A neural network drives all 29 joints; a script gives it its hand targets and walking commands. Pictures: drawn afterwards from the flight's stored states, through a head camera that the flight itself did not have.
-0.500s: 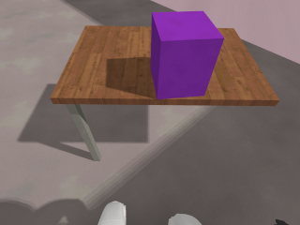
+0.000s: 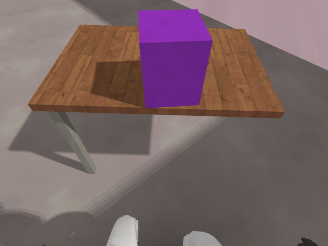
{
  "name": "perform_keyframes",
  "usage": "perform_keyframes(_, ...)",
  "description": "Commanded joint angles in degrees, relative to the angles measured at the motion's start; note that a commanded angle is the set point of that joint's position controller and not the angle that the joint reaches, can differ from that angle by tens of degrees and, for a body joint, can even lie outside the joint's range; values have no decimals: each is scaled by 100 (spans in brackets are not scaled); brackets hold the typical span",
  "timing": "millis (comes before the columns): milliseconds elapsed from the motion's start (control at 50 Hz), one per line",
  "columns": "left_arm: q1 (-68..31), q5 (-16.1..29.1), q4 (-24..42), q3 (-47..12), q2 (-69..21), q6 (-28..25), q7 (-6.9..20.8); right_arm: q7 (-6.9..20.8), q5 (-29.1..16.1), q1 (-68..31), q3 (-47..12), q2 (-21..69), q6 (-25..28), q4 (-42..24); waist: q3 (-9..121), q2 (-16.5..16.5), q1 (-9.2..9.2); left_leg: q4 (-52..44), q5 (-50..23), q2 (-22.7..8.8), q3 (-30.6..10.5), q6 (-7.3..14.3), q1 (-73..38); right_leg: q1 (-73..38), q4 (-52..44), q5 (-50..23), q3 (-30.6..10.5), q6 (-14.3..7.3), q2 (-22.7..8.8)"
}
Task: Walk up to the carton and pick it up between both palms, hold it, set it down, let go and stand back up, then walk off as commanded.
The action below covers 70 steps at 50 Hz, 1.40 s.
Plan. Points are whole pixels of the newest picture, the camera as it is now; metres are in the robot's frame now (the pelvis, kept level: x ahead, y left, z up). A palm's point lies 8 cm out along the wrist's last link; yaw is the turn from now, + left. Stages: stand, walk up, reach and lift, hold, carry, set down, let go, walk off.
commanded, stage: walk up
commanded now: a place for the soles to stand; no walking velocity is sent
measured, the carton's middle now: (170, 60) +0.68 +0.00 +0.07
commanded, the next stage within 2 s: none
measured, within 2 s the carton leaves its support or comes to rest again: neither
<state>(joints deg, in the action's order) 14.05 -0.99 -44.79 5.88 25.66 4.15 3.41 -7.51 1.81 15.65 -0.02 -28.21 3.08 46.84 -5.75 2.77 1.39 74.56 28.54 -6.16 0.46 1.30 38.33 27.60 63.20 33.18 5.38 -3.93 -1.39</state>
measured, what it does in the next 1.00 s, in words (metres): steps on the spot: left foot, then left foot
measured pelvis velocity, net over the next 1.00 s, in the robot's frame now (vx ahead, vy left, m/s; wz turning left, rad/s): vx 0.00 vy -0.05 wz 0.03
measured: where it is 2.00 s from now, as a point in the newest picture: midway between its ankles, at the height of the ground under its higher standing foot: outside the picture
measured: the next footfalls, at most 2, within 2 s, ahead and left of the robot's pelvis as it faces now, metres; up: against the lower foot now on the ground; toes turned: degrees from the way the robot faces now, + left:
left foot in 0.20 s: +0.15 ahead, +0.14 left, +0.00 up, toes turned +9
left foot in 0.68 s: +0.11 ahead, +0.11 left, +0.00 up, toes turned +4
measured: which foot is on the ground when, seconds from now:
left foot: up 0.00-0.18, down 0.20-0.42, up 0.44-0.66, down 0.68-1.00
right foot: down 0.00-1.00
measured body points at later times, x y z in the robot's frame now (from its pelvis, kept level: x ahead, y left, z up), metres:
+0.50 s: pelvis +0.00 -0.05 +0.00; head +0.02 -0.05 +0.45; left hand +0.06 +0.29 -0.10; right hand +0.11 -0.39 -0.09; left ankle +0.08 +0.13 -0.63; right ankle +0.01 -0.13 -0.67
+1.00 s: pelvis +0.00 -0.05 +0.01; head +0.04 -0.05 +0.45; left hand +0.08 +0.29 -0.09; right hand +0.13 -0.39 -0.09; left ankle +0.07 +0.11 -0.65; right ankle +0.00 -0.14 -0.66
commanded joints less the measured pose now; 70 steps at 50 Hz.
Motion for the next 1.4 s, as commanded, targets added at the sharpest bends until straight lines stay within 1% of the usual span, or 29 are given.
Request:
perform_keyframes(0,272,-169,361,502,1610,-275,-244,76,-165,77,558,-1289,98,149,-24,641,348,-504,-23,84,142,114,1007,-1375,-3591,-1550,-2982,-130,-1195)
perform_keyframes(120,256,-62,448,387,1409,-331,-407,108,-149,110,485,-1024,132,13,742,731,271,-1562,-195,230,348,202,302,-1819,-2590,-5396,-2554,-212,-1428)
perform_keyframes(180,-597,22,676,301,1286,-270,-403,104,-136,987,536,-968,140,335,947,436,-380,-2948,-1583,453,586,362,-2040,-171,-1582,-5217,-1635,117,-977)
perform_keyframes(200,-683,37,771,256,1055,-277,-370,74,-53,1426,670,-1333,192,420,1166,-342,-708,-3718,-1754,105,-203,669,-3365,910,-524,-4912,-851,685,-359)
perform_keyframes(220,-434,39,760,246,890,-299,-353,58,-11,1805,881,-1972,214,365,1731,-1521,-879,-4411,-2091,-1566,-2663,1556,-3954,1650,1513,-2811,-347,1099,307)
perform_keyframes(240,-283,3,666,340,1130,-185,-378,59,-117,1309,882,-2070,173,129,1817,-1540,-658,-4799,-1528,-2364,-3800,2149,-3343,1590,2361,378,-1108,880,170)
perform_keyframes(280,-199,-1,568,359,1233,-104,-339,-59,-50,282,776,-1826,179,-30,1034,-612,-231,-4666,-83,-2206,-3086,1881,-1974,1432,2425,58,-1649,485,-331)
perform_keyframes(380,1457,39,-209,459,1215,-163,-102,157,248,-954,706,-1760,-3,-304,664,-1142,655,-3619,1911,-1080,-936,744,678,-1243,-1396,375,-586,110,-217)
perform_keyframes(400,1614,-48,-374,493,1299,-221,-158,232,214,-983,579,-1243,-128,-301,85,91,724,-1563,2049,-415,-206,454,1574,-1162,-2511,1230,-1417,156,-267)
perform_keyframes(420,1101,-67,-136,419,1421,-274,-272,269,161,-918,391,-772,-226,-389,-519,1083,530,113,1116,392,209,142,1969,7,-3963,2606,-3665,-182,-1058)
perform_keyframes(440,75,-71,195,467,1935,-362,-358,228,52,-1428,471,-950,-189,-543,-862,785,400,328,427,631,-885,-10,1849,916,-5366,2988,-5428,-301,-1735)
perform_keyframes(460,-754,-86,301,504,2104,-456,-440,235,-65,-1049,578,-1273,-137,-337,-901,54,-92,340,-174,467,-1121,-50,1391,872,-5441,2680,-5507,-163,-2025)
perform_keyframes(520,-325,-45,-98,410,1619,-615,-505,351,-165,-372,554,-1313,-90,161,-111,479,-8,-734,-306,142,-360,-47,736,-894,-3878,-752,-3406,205,-1215)
perform_keyframes(600,189,-31,-16,393,1446,-610,-526,321,-113,-552,489,-1043,-8,-36,694,775,239,-1378,32,207,-1,69,363,-1675,-2639,-4214,-2937,-311,-1294)
perform_keyframes(660,-398,73,170,299,1356,-513,-511,330,-80,60,490,-916,106,149,970,541,-202,-2994,-1185,430,296,186,-1535,-637,-1937,-4420,-2119,-207,-953)
perform_keyframes(700,-493,142,273,231,1001,-519,-463,294,-1,617,694,-1579,197,163,1750,-1157,-612,-3755,-2255,-834,-1929,985,-3267,817,206,-3300,-875,533,22)
perform_keyframes(720,-518,151,210,243,912,-470,-486,303,-70,676,711,-1702,175,138,1788,-1669,-643,-4279,-2278,-1609,-3297,1666,-3153,1006,1026,-814,-748,583,248)
perform_keyframes(780,-283,41,31,243,952,-416,-416,231,4,-150,606,-1607,124,13,963,-1105,-240,-4188,-1494,-1586,-2924,1751,-1988,888,588,589,-960,341,-177)
perform_keyframes(840,815,-34,-403,348,1075,-515,-346,300,2,-1026,522,-1399,4,-195,761,-860,426,-2973,-648,-900,-1704,954,-271,-695,-1832,-159,-959,140,-158)
perform_keyframes(880,275,-70,-270,435,1711,-588,-385,294,-10,-1371,448,-969,-125,-345,-134,1030,350,-816,732,546,-55,146,1340,-573,-4157,-340,-4137,-288,-1480)
perform_keyframes(900,-144,-99,-120,469,1860,-625,-428,273,-54,-1352,472,-1165,-131,-272,-176,358,246,-651,701,401,-580,138,1123,-375,-4163,-791,-4654,-513,-1931)
perform_keyframes(1020,-652,37,2,274,1415,-624,-465,446,-93,-222,505,-976,66,114,805,470,-245,-2534,-844,379,167,193,-1511,-257,-2355,-3304,-2488,-315,-1011)
perform_keyframes(1080,-648,104,30,220,1035,-547,-437,392,-50,214,621,-1496,165,108,1510,-1271,-483,-3998,-1805,-1119,-2546,1202,-2795,652,-31,-1772,-702,464,123)
perform_keyframes(1120,-471,55,-18,241,1028,-464,-416,350,-29,-284,622,-1647,152,3,1109,-1368,-247,-4407,-1298,-1614,-3260,1720,-2103,608,223,407,-811,388,53)
perform_keyframes(1180,480,-35,-400,311,1089,-583,-371,341,-9,-1124,513,-1401,48,-165,796,-888,330,-3172,-1261,-966,-1966,1016,-606,-644,-1721,-546,-997,165,-137)
perform_keyframes(1220,278,-51,-365,411,1701,-665,-383,329,-60,-1455,438,-967,-76,-304,58,1161,332,-1132,428,502,21,122,940,-893,-3870,-1410,-3869,-241,-1320)
perform_keyframes(1240,-17,-77,-208,417,1750,-698,-421,317,-68,-1471,448,-1091,-105,-272,110,469,228,-957,807,372,-411,151,825,-790,-3785,-1994,-4331,-520,-1748)
perform_keyframes(1340,-547,14,-39,264,1427,-663,-478,449,-122,-473,475,-940,57,24,819,546,-177,-2343,-422,331,81,184,-1040,-741,-2473,-3882,-2708,-453,-1079)
perform_keyframes(1380,9,27,-71,446,1710,-821,-368,731,56,-118,706,-1312,144,-54,1185,-357,-283,-2506,996,303,-402,415,-1602,-128,-2613,1435,-3095,-606,-1139)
